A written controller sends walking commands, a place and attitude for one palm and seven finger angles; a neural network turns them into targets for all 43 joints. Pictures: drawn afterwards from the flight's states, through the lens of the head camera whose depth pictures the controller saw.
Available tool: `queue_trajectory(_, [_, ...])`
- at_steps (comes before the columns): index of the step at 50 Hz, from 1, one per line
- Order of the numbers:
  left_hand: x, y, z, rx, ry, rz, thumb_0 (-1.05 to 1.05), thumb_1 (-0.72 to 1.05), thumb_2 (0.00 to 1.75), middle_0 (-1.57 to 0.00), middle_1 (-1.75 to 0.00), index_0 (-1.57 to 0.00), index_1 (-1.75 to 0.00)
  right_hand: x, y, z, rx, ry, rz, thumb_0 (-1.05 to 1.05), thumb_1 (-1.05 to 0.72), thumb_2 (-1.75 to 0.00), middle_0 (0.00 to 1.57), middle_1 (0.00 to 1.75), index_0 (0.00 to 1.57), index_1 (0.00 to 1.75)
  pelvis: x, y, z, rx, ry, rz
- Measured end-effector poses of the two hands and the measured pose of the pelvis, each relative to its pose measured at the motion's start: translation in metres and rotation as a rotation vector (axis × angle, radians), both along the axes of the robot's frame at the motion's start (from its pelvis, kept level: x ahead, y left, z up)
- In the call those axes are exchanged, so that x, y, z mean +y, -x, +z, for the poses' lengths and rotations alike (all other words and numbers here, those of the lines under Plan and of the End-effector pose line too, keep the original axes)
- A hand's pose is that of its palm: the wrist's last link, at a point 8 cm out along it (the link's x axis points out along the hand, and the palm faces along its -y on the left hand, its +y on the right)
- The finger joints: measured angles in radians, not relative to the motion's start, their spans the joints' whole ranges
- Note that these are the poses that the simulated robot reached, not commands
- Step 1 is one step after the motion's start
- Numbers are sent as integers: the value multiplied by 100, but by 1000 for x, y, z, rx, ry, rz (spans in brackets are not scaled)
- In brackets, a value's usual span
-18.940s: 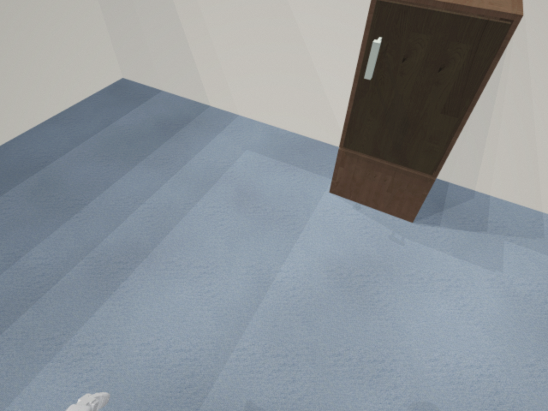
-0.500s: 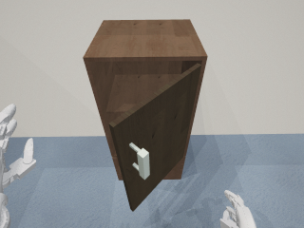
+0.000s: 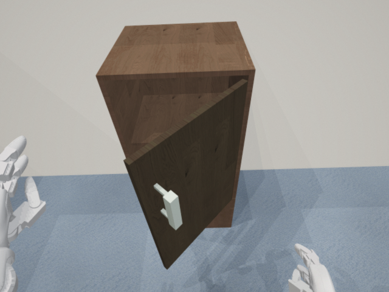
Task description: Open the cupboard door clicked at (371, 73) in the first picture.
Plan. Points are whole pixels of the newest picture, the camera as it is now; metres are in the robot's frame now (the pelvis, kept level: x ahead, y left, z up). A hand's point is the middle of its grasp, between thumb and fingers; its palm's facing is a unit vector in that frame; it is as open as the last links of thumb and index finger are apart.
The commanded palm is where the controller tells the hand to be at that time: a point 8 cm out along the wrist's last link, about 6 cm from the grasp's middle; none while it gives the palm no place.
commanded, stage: step back with the hand held close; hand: left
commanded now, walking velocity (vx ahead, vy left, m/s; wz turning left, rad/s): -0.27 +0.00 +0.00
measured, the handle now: (167, 206) +0.32 +0.11 -0.02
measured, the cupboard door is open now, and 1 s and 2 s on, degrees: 47 47 47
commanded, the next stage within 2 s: stop stepping back and stand still in 0.94 s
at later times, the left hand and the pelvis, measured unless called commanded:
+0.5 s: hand (17, 226) +0.16 +0.28 +0.16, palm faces +0.32 -0.80 -0.51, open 7.4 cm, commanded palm +0.10 +0.33 +0.17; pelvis -0.06 +0.03 +0.00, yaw -3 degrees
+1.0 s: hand out of the picture -0.01 +0.34 +0.16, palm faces +0.52 -0.74 -0.43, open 7.4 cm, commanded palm -0.08 +0.36 +0.17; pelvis -0.20 +0.06 -0.01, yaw +3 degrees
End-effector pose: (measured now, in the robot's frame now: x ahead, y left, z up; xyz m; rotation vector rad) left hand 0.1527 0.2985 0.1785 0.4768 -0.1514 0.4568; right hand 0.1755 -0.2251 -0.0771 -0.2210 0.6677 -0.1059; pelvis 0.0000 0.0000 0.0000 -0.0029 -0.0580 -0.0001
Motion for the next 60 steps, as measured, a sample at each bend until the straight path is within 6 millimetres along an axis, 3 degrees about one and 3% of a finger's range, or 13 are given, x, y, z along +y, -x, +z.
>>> queue_trajectory(4, [1, -7, 9, -9, -67, -30, 1, 89, 90, -21, -30, -21, -30, -4, 1, -2, 35, -1, -17, 2, -90, -90, 20, 30, 21, 30, 0, 2, 0, 28, 9, -6])
queue_trajectory(12, [-3, -15, -4, 109, -91, -127, 1, 89, 90, -21, -30, -21, -30, -12, 20, -2, 85, 9, -110, 2, -90, -90, 20, 30, 21, 30, 12, 11, 1, 61, 4, -45])
queue_trajectory(20, [11, 3, 5, 58, -129, -165, 1, 89, 90, -22, -30, -22, -30, -4, 51, 7, 95, 35, -144, 2, -90, -90, 20, 30, 21, 30, 23, 35, -1, 56, 14, -56])
queue_trajectory(32, [41, 81, 1, -21, -129, -118, 1, 89, 90, -21, -30, -22, -30, 26, 110, 7, 48, 49, -98, 1, -90, -90, 20, 30, 21, 30, 45, 94, -8, 23, 48, -9])
queue_trajectory(38, [49, 142, 6, -58, -163, -10, 1, 89, 90, -21, -30, -22, -30, 43, 134, -12, 77, 27, 22, 2, -90, -90, 20, 30, 21, 30, 37, 134, -15, 42, 37, 99])
queue_trajectory(43, [47, 194, 8, -32, -125, 32, 1, 89, 90, -21, -30, -22, -30, 53, 156, -19, 133, 7, 51, 2, -90, -90, 20, 30, 21, 30, 45, 159, -10, 47, 10, 61])
queue_trajectory(47, [59, 206, 3, -61, -95, 34, 1, 89, 90, -21, -30, -22, -30, 63, 172, -14, 105, 33, 49, 2, -90, -90, 20, 30, 21, 30, 54, 177, -10, 65, 13, 53])
queue_trajectory(51, [71, 206, -3, -92, -89, 22, 1, 89, 90, -21, -30, -21, -30, 72, 192, -10, 65, 26, 50, 2, -90, -90, 20, 30, 21, 30, 54, 212, -11, 45, -9, 44])
queue_trajectory(54, [64, 214, -1, -80, -76, -15, 1, 89, 90, -21, -30, -21, -30, 73, 215, -2, 26, -4, 42, 2, -90, -90, 20, 30, 21, 30, 51, 234, -8, 44, 9, 24])
queue_trajectory(60, [21, 249, 13, -91, -104, -149, 1, 89, 90, -21, -30, -21, -30, 51, 274, 5, -1, -33, -23, 1, -90, -90, 20, 30, 21, 30, 37, 266, -8, 68, 12, -19])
